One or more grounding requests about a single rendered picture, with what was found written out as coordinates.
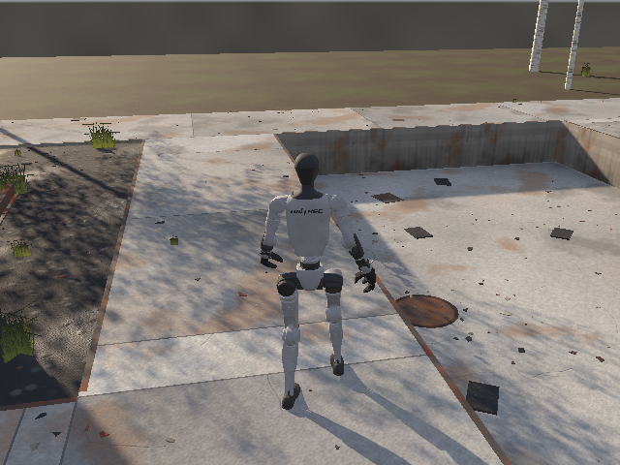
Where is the left robot upper arm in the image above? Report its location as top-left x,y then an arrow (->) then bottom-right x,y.
263,195 -> 288,246

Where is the robot left forearm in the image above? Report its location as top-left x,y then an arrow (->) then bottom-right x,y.
260,232 -> 273,259

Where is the robot left hand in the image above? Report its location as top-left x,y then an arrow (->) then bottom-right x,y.
261,252 -> 283,268

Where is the right robot upper arm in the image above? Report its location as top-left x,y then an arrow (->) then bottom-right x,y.
327,195 -> 357,249

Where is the robot right forearm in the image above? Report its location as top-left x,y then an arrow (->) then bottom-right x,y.
349,233 -> 372,274

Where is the robot torso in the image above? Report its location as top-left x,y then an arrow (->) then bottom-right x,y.
285,190 -> 330,291

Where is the robot right foot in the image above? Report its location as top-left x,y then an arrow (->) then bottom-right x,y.
330,354 -> 344,376

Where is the robot right hand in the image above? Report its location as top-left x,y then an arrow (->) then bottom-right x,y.
355,267 -> 376,293

